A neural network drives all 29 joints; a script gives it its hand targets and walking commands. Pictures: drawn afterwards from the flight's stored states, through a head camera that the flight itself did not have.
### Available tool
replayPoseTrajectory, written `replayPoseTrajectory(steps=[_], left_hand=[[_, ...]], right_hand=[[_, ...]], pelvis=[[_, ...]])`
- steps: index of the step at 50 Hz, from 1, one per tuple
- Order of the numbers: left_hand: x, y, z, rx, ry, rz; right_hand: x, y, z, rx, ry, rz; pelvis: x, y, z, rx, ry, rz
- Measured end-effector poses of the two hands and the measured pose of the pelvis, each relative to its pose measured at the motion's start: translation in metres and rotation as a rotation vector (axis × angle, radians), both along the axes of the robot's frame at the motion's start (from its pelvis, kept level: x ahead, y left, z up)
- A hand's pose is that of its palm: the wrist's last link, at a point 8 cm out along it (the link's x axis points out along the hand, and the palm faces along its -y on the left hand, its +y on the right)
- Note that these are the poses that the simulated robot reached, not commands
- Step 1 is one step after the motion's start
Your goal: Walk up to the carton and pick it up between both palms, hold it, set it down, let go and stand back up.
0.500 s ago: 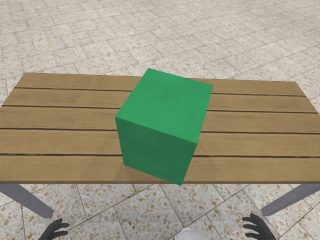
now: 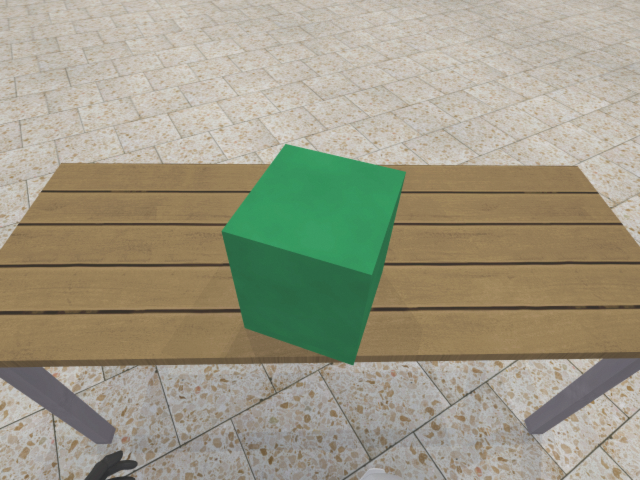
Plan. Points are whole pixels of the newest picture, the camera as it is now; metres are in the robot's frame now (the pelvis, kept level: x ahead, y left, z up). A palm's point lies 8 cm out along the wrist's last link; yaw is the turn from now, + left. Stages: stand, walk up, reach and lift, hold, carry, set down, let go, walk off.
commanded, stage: walk up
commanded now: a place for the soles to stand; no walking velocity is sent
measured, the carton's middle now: (319, 255) +0.47 +0.00 -0.02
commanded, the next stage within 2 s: none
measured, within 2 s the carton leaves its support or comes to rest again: neither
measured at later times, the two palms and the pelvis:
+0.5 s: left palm out of the picture +0.04 +0.26 -0.11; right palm out of the picture +0.04 -0.28 -0.10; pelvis -0.04 +0.00 -0.01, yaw -1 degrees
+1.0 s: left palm (88, 476) +0.18 +0.29 -0.09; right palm out of the picture +0.08 -0.24 -0.08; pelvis +0.05 +0.03 +0.01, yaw -2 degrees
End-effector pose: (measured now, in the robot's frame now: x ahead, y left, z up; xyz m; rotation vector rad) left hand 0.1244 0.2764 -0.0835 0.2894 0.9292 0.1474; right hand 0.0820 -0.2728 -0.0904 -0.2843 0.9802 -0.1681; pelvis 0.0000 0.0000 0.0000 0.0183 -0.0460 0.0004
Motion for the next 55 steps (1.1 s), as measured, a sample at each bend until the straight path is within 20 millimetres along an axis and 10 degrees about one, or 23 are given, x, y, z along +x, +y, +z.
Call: replayPoseTrajectory(steps=[6, 15, 24, 29, 34, 40, 44, 55], left_hand=[[-0.011, 0.005, -0.009, -0.005, 0.024, -0.002], [0.007, 0.016, -0.015, 0.007, -0.040, -0.077], [-0.068, -0.017, -0.027, -0.034, 0.038, 0.000], [-0.128, -0.006, -0.018, 0.006, 0.164, 0.106], [-0.145, 0.014, -0.012, 0.027, 0.238, 0.140], [-0.107, 0.039, -0.023, 0.023, 0.248, 0.091], [-0.050, 0.039, -0.020, 0.013, 0.189, 0.033], [0.117, -0.028, -0.008, -0.054, -0.081, -0.137]], right_hand=[[-0.022, -0.006, -0.001, -0.029, 0.015, -0.025], [-0.108, 0.003, -0.016, -0.090, 0.130, -0.133], [-0.047, -0.012, -0.007, -0.051, -0.021, -0.037], [-0.013, -0.002, -0.003, -0.017, -0.042, 0.014], [0.015, 0.023, -0.006, 0.019, -0.029, 0.054], [0.044, 0.053, -0.005, 0.023, -0.077, 0.056], [0.029, 0.050, 0.001, -0.003, -0.028, -0.016], [-0.004, 0.011, -0.008, -0.017, 0.119, -0.148]], pelvis=[[-0.012, 0.009, -0.005, -0.004, -0.018, -0.003], [-0.032, 0.018, -0.018, -0.047, -0.036, -0.020], [-0.038, -0.005, -0.014, -0.049, -0.004, -0.025], [-0.029, 0.003, -0.002, -0.051, -0.014, -0.024], [-0.015, 0.018, 0.002, -0.053, -0.003, -0.002], [0.007, 0.036, -0.005, -0.014, -0.003, -0.007], [0.025, 0.037, 0.002, -0.035, -0.008, -0.013], [0.063, 0.015, -0.003, -0.010, -0.019, -0.062]])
